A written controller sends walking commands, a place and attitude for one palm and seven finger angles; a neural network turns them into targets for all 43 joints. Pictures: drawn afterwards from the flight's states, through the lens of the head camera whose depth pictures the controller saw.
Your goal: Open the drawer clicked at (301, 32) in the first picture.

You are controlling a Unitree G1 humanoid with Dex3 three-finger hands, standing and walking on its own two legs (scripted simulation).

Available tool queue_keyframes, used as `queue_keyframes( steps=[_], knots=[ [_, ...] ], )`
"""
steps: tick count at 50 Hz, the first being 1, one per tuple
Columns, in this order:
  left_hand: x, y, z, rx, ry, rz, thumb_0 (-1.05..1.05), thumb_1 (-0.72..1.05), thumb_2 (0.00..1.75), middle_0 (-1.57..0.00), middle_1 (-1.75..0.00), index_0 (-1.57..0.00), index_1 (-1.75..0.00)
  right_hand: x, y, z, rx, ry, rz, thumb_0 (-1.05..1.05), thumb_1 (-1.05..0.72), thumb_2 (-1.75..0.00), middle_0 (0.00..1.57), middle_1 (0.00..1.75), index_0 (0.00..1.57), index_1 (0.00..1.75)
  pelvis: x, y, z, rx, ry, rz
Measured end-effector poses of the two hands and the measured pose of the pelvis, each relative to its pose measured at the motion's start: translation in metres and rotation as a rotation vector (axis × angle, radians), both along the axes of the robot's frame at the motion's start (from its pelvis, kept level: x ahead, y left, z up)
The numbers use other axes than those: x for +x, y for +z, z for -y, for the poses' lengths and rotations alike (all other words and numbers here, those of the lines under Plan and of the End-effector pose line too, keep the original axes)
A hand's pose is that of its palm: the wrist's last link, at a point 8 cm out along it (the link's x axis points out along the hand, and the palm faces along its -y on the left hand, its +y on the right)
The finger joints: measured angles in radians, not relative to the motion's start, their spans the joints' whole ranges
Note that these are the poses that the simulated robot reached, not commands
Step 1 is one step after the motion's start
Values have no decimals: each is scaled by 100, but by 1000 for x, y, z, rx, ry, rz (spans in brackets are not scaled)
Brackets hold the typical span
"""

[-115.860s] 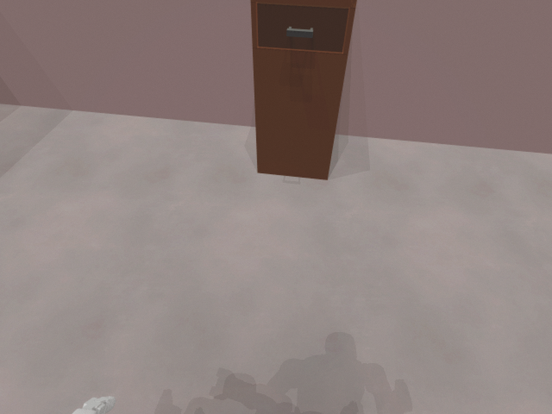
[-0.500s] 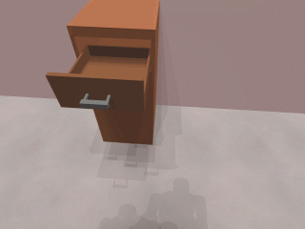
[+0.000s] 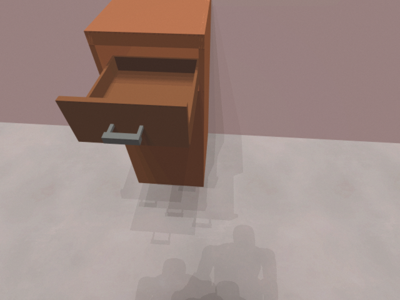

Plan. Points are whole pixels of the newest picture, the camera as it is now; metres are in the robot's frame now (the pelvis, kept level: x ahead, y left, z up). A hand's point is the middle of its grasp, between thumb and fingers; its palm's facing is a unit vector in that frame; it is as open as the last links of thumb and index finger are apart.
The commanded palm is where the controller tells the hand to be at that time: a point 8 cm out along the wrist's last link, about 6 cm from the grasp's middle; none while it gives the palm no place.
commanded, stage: look to check the result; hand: left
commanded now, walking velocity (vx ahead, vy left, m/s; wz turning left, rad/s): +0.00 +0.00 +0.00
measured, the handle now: (124, 133) +0.52 +0.24 +0.00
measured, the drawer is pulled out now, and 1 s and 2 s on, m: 0.30 0.30 0.30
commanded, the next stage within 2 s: stand and wait in 0.16 s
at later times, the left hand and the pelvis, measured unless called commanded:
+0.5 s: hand out of the picture +0.00 +0.15 -0.17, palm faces +0.05 -0.98 -0.19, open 7.4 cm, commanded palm none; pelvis +0.01 -0.02 +0.00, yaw +0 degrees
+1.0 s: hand out of the picture +0.01 +0.14 -0.17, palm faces +0.04 -0.98 -0.20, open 7.4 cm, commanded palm none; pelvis +0.02 -0.03 +0.00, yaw +0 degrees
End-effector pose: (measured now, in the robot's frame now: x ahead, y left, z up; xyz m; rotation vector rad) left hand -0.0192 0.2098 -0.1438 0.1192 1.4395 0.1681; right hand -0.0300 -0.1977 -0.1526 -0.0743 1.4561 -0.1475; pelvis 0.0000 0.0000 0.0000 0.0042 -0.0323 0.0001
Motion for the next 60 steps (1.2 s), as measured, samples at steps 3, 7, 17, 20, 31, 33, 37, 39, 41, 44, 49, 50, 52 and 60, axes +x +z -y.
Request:
queue_keyframes(
  steps=[3, 7, 17, 20, 31, 33, 37, 39, 41, 44, 49, 50, 52, 60],
  knots=[
    [5, 0, 3, -1, -1, 8, 1, 91, 90, -20, -30, -19, -30, 5, 0, 2, 1, 3, 6, 0, -91, -90, 20, 30, 20, 30, 2, 0, 2, 1, 1, 0],
    [9, 0, 5, 1, -2, 12, 1, 91, 90, -20, -30, -19, -30, 10, 0, 5, 1, 6, 8, 0, -91, -90, 20, 30, 20, 30, 5, 0, 5, 1, 3, 0],
    [15, 1, 11, 6, -1, 10, 1, 91, 90, -20, -30, -19, -30, 15, 0, 16, -6, 5, -2, 0, -91, -90, 20, 30, 20, 30, 11, 0, 13, 2, 2, -1],
    [16, 1, 13, 8, -1, 10, 1, 91, 90, -20, -30, -19, -30, 15, 0, 19, -8, 4, -7, 0, -91, -90, 20, 30, 20, 30, 13, 0, 15, 2, 3, 0],
    [21, 1, 17, 16, -2, 16, 1, 91, 90, -20, -30, -19, -30, 16, 0, 29, -16, 1, -13, 0, -91, -90, 20, 30, 20, 30, 15, 0, 22, 0, 1, 2],
    [22, 1, 18, 16, -2, 16, 1, 91, 90, -20, -30, -19, -30, 15, 0, 30, -16, 0, -15, 0, -91, -90, 20, 30, 20, 30, 16, 0, 23, 0, 1, 2],
    [23, 2, 18, 17, -1, 18, 1, 91, 90, -20, -30, -19, -30, 14, 0, 31, -18, -1, -19, 0, -91, -90, 20, 30, 20, 30, 16, 0, 24, 0, 1, 2],
    [24, 2, 18, 19, -2, 20, 1, 91, 90, -20, -30, -19, -30, 14, 0, 32, -18, -2, -20, 0, -91, -90, 20, 30, 20, 30, 17, 0, 25, 0, 1, 3],
    [25, 2, 18, 19, -2, 21, 1, 91, 90, -20, -30, -19, -30, 13, 0, 32, -18, -3, -21, 0, -91, -90, 20, 30, 20, 30, 17, 0, 25, 0, 1, 3],
    [25, 2, 18, 20, -2, 23, 1, 91, 90, -20, -30, -20, -30, 12, 1, 32, -18, -4, -23, 0, -91, -90, 20, 30, 20, 30, 17, 0, 25, -1, 1, 2],
    [26, 2, 18, 21, -3, 24, 1, 91, 90, -20, -30, -20, -30, 12, 1, 33, -20, -5, -24, 0, -91, -90, 20, 30, 20, 30, 17, 0, 25, -1, 0, 3],
    [27, 2, 18, 21, -3, 24, 1, 91, 90, -20, -30, -20, -30, 12, 1, 33, -20, -6, -24, 0, -91, -90, 20, 30, 20, 30, 17, 0, 25, -1, 0, 3],
    [27, 2, 17, 21, -4, 25, 1, 91, 90, -20, -30, -20, -30, 12, 1, 33, -20, -6, -23, 0, -91, -90, 20, 30, 20, 30, 17, 0, 25, -1, -1, 3],
    [29, 3, 14, 25, -7, 33, 1, 91, 90, -20, -30, -20, -30, 13, 1, 32, -20, -5, -15, 0, -91, -90, 20, 30, 20, 30, 17, 1, 24, 1, -1, 4]
  ],
)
